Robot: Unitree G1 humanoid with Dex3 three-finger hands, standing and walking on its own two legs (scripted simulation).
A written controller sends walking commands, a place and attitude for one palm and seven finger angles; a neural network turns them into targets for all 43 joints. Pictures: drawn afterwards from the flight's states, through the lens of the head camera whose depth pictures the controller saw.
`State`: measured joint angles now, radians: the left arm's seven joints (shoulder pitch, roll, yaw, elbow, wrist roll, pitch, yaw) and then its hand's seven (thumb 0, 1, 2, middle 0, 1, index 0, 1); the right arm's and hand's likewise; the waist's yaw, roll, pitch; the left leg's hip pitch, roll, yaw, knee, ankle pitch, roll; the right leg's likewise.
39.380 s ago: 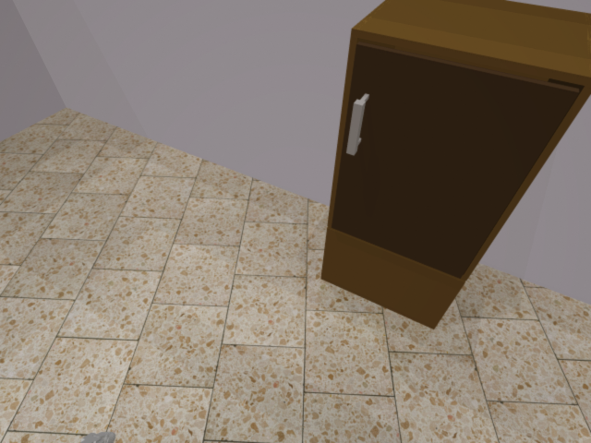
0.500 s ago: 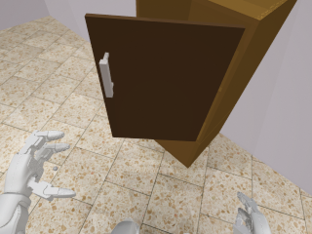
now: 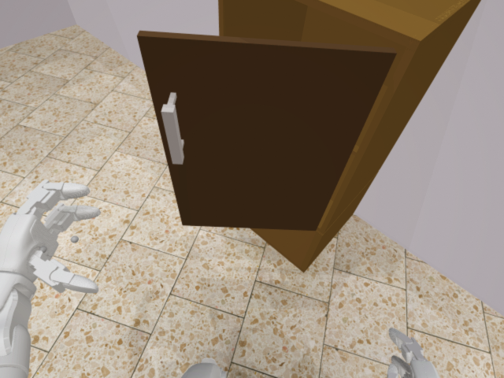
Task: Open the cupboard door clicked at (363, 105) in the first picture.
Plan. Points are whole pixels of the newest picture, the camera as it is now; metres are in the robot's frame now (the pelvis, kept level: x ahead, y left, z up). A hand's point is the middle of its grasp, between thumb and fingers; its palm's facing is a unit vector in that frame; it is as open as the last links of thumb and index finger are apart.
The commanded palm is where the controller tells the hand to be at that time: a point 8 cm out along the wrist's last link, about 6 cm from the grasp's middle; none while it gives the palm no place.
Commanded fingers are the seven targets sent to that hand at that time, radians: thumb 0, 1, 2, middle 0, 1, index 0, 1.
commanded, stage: raise the hand with hooked fingers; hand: left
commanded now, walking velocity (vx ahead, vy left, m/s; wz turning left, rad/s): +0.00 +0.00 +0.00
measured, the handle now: (175, 129) +0.55 +0.19 +0.05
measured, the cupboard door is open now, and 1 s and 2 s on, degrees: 41 41 41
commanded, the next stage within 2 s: move the hooked fingers beside the handle in 0.36 s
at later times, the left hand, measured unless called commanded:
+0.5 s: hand (86, 245) +0.28 +0.26 +0.06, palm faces +0.06 -1.00 -0.04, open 14.0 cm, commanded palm +0.26 +0.31 +0.07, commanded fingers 0.00 -0.50 0.30 -0.30 -1.20 -0.30 -1.20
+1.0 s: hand (104, 206) +0.35 +0.25 +0.06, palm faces +0.05 -1.00 -0.02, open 14.0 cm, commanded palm +0.33 +0.30 +0.06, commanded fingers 0.00 -0.50 0.30 -0.30 -1.20 -0.30 -1.20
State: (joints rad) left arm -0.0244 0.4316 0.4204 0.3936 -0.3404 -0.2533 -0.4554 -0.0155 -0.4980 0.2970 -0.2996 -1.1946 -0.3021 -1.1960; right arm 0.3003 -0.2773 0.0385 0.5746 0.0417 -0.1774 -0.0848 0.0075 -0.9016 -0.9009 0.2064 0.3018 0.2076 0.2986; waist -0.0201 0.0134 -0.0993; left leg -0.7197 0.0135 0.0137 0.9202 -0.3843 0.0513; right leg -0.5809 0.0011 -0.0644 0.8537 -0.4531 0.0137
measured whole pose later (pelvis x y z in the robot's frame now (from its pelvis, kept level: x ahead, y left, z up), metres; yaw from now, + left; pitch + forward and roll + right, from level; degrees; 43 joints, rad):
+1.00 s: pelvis +0.00 -0.02 -0.01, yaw -1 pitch +13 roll -2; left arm -0.27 0.47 0.46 0.68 -0.30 -0.32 -0.47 -0.02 -0.50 0.30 -0.30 -1.20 -0.30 -1.20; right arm 0.33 -0.28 0.03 0.60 0.04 -0.11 -0.08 0.01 -0.90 -0.90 0.21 0.30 0.21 0.30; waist -0.06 0.01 -0.11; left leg -0.78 0.04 0.01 0.94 -0.39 0.03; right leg -0.66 0.02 -0.06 0.90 -0.47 -0.01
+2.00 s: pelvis +0.00 -0.01 -0.02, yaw -3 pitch +19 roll -4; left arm -0.75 0.62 0.50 1.13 -0.15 -0.39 -0.39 -0.02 -0.50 0.30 -0.30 -1.20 -0.30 -1.20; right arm 0.39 -0.28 0.03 0.64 0.02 0.06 -0.05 0.00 -0.90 -0.90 0.21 0.30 0.21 0.30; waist -0.14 0.01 -0.11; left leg -0.96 0.06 0.01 1.05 -0.42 0.03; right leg -0.84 0.04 -0.05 0.98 -0.48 -0.01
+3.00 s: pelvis +0.00 -0.01 -0.03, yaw -3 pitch +20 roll -4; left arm -0.78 0.62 0.48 1.15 -0.14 -0.39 -0.38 -0.02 -0.50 0.30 -0.30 -1.20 -0.30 -1.20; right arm 0.37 -0.27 0.05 0.62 0.01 0.08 -0.04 0.00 -0.90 -0.90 0.21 0.30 0.21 0.30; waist -0.14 0.01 -0.12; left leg -0.98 0.06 0.01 1.06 -0.43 0.04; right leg -0.85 0.04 -0.06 0.99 -0.49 0.00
